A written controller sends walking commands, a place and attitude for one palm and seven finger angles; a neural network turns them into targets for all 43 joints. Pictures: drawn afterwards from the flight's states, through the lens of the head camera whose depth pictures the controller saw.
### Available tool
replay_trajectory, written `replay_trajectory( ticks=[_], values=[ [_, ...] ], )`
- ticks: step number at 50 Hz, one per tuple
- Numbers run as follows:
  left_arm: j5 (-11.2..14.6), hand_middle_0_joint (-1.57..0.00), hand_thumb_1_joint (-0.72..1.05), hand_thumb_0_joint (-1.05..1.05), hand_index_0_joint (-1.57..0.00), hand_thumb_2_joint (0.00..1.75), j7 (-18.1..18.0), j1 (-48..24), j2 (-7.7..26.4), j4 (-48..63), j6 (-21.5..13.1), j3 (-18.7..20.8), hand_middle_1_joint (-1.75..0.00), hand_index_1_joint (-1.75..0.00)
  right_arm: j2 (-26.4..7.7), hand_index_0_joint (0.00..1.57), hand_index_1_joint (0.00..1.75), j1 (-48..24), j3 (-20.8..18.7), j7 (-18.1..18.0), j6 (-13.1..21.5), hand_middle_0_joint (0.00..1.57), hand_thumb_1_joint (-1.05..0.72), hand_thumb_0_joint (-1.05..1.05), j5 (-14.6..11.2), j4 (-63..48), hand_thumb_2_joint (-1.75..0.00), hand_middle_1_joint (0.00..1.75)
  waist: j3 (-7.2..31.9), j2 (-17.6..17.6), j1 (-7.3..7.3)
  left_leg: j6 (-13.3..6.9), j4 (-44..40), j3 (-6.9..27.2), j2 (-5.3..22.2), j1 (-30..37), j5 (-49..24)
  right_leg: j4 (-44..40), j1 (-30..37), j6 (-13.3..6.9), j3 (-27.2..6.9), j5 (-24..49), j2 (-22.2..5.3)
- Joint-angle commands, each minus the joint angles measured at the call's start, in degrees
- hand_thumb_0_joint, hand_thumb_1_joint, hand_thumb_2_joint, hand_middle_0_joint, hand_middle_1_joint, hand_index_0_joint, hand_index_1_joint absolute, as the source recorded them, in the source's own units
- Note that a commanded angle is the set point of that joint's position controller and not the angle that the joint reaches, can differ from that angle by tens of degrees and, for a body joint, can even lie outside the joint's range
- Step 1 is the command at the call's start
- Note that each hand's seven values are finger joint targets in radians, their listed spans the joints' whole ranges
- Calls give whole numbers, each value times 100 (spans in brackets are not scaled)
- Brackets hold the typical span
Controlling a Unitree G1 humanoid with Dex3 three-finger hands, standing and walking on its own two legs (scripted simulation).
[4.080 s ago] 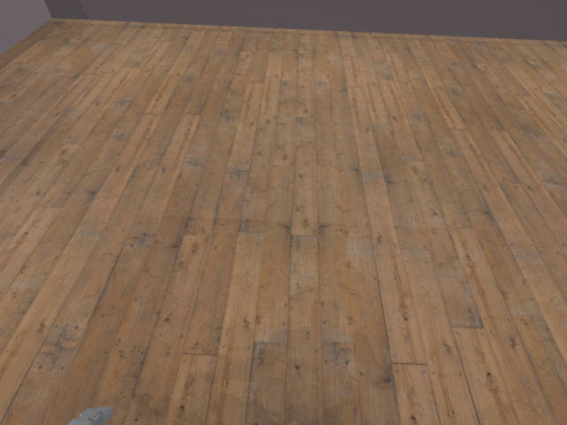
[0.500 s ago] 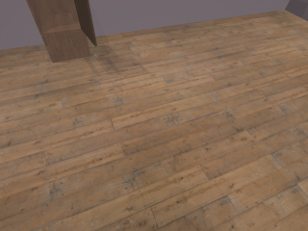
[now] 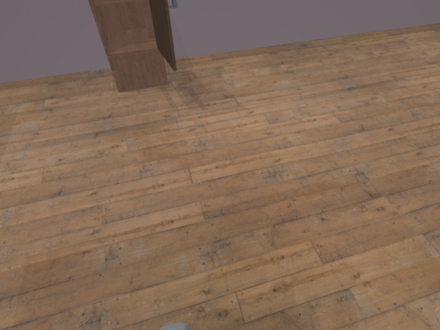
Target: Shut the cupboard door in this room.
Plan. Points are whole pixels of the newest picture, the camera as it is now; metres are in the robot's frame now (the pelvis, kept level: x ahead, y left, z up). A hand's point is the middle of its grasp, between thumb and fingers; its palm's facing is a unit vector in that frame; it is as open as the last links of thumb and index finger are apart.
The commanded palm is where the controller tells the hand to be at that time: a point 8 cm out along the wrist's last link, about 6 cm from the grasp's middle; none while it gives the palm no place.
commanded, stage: turn or walk to find it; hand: left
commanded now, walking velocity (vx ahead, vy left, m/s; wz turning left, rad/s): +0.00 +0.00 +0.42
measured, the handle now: out of the picture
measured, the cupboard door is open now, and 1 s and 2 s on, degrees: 100 100 100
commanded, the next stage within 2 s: stand and wait in 0.54 s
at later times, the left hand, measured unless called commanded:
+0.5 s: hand out of the picture +0.03 +0.23 -0.15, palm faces +0.20 -0.94 -0.27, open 7.4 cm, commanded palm none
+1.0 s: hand out of the picture -0.12 +0.19 -0.18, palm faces +0.34 -0.92 -0.20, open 7.4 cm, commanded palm none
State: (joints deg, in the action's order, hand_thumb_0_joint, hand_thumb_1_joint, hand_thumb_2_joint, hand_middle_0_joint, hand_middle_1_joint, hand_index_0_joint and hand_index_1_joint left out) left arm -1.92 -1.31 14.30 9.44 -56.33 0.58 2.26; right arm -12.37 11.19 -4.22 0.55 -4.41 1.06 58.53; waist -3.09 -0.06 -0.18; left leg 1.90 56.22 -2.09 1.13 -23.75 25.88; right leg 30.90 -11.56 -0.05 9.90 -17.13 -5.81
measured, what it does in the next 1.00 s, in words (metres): steps on the spot, turning left: left foot, then right foot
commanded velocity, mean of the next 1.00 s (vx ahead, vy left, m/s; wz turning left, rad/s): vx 0.00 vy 0.00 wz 0.22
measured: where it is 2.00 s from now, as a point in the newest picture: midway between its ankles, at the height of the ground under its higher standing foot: outside the picture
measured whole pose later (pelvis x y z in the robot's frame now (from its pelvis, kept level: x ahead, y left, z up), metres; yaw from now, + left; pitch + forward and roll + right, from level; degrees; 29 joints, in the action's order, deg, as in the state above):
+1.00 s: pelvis -0.05 +0.02 +0.00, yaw +16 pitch -1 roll +1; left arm -0.5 -1.2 17.0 11.6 -62.8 1.9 1.3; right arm -9.2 8.2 -0.6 -1.3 -0.8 1.0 60.9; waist -2.9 -3.0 -3.0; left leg 0.5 28.3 -3.3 1.1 -10.1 16.8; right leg 31.4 -11.7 0.9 6.6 -18.1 -4.5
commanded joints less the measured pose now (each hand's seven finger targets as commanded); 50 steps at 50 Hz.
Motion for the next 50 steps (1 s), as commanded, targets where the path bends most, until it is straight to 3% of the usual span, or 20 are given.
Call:
replay_trajectory(
  ticks=[1,4,5,6,7,9,12,18,23,24,25,26,27,30,32,39,42,44,46,50],
  values=[
    [-28,-20,90,0,-20,90,-100,145,1383,293,-49,345,-30,-30,-226,20,30,-404,-33,41,198,20,-90,0,-49,-634,-90,30,33,-1011,-189,24,-976,-210,80,193,116,-988,-81,-744,-911,1673,-1514],
    [55,-20,90,0,-20,90,-65,69,1357,327,16,360,-30,-30,-345,20,30,199,-14,10,294,20,-90,0,-27,-519,-90,30,397,-610,78,-30,-2748,-345,36,1244,-1103,-92,-302,-285,-450,1542,-1266],
    [112,-20,90,0,-20,90,-35,116,1176,394,66,328,-30,-30,-652,20,30,373,-74,10,341,20,-90,0,-7,-504,-90,30,516,268,164,-214,-3316,359,501,1748,-1662,709,-856,42,-140,790,-876],
    [134,-20,90,0,-20,90,9,32,793,615,98,253,-30,-30,-1229,20,30,560,-194,-6,367,20,-90,0,27,-575,-90,30,410,1871,231,-782,-3819,2185,1829,1925,-2754,1950,-1955,439,45,-1374,-154],
    [82,-20,90,0,-20,90,-11,-298,787,744,151,212,-30,-30,-1425,20,30,728,-246,-57,346,20,-90,0,44,-527,-90,30,457,1581,408,-1233,-4108,2606,2223,1440,-2393,2850,-1905,355,-483,-1879,-61],
    [82,-20,90,0,-20,90,6,-537,812,650,187,273,-30,-30,-1140,20,30,316,-155,-154,362,20,-90,0,46,-562,-90,30,187,1430,218,-1116,-4185,2116,1677,988,-1603,3422,-2035,317,-937,-1136,-106],
    [79,-20,90,0,-20,90,69,-225,790,437,147,268,-30,-30,-891,20,30,-3,-54,-173,429,20,-90,0,29,-693,-90,30,343,853,35,-1022,-4024,1452,1200,1075,-2255,3191,-1712,366,-865,-611,-27],
    [129,-20,90,0,-20,90,32,-460,645,624,135,196,-30,-30,-1001,20,30,317,-127,-158,366,20,-90,0,51,-624,-90,30,527,699,234,-1237,-3812,1768,1261,1569,-2787,1869,-1387,387,-816,-969,209],
    [170,-20,90,0,-20,90,-19,57,671,581,58,191,-30,-30,-1008,20,30,115,-177,-96,299,20,-90,0,44,-735,-90,30,653,720,6,-1019,-3480,1911,977,990,-2715,74,-169,292,-699,-252,432],
    [156,-20,90,0,-20,90,-38,281,742,523,22,214,-30,-30,-954,20,30,2,-179,-79,293,20,-90,0,11,-781,-90,30,668,586,-123,-802,-3227,1752,776,644,-2337,-688,374,273,-699,282,341],
    [93,-20,90,0,-20,90,-75,412,1059,530,-33,266,-30,-30,-680,20,30,45,-158,-42,290,20,-90,0,-41,-829,-90,30,697,-186,-167,-462,-2462,1308,320,-94,-1536,-1360,986,58,-1439,197,-410],
    [21,-20,90,0,-20,90,-105,326,1585,585,-70,363,-30,-30,-347,20,30,31,-89,-9,284,20,-90,0,-55,-1010,-90,30,449,-1603,-160,-58,-1335,425,-471,-1065,-17,-1690,1123,-551,-2805,535,-1779],
    [68,-20,90,0,-20,90,-111,211,1587,702,-66,375,-30,-30,-639,20,30,-195,-170,-28,208,20,-90,0,33,-1020,-90,30,345,-1546,-268,-66,-206,609,-292,-923,552,-1783,323,-899,-2855,676,-2140],
    [70,-20,90,0,-20,90,-81,-469,1068,751,-115,206,-30,-30,-506,20,30,90,-165,23,125,20,-90,0,30,-639,-90,30,-66,-706,173,-7,1094,592,-112,-794,-361,-1470,-160,-709,-1624,1286,-1190],
    [49,-20,90,0,-20,90,-90,-368,969,699,-160,178,-30,-30,-422,20,30,180,-118,21,143,20,-90,0,15,-541,-90,30,32,-815,153,74,930,458,-58,-640,-511,-1336,6,-661,-1302,1936,-1053],
    [21,-20,90,0,-20,90,-75,399,1196,107,-134,179,-30,-30,-225,20,30,-330,83,-65,245,20,-90,0,-52,-458,-90,30,260,-980,-216,75,-1544,-39,-18,332,-123,-954,558,-877,-1328,3179,-1089],
    [88,-20,90,0,-20,90,-77,250,1109,-54,-112,128,-30,-30,-245,20,30,84,142,-111,340,20,-90,0,-53,-180,-90,30,424,-942,18,18,-3176,-129,5,1396,-1308,-581,268,-495,-1137,2739,-807],
    [150,-20,90,0,-20,90,-48,443,736,-72,-62,55,-30,-30,-684,20,30,180,106,-149,464,20,-90,0,-17,-80,-90,30,699,426,-47,-340,-3363,715,919,2266,-3209,-93,-410,-15,-754,1387,-249],
    [153,-20,90,0,-20,90,-48,332,515,-210,-3,-54,-30,-30,-830,20,30,-101,108,-211,469,20,-90,0,-20,-38,-90,30,494,1327,-75,-697,-3656,1046,1340,1720,-3371,-27,-274,215,-498,27,3],
    [116,-20,90,0,-20,90,-13,508,563,-580,3,-116,-30,-30,-576,20,30,-253,211,-270,475,20,-90,0,-48,79,-90,30,201,774,-178,-550,-3597,617,924,1385,-3056,-604,145,178,-658,573,-49]
  ],
)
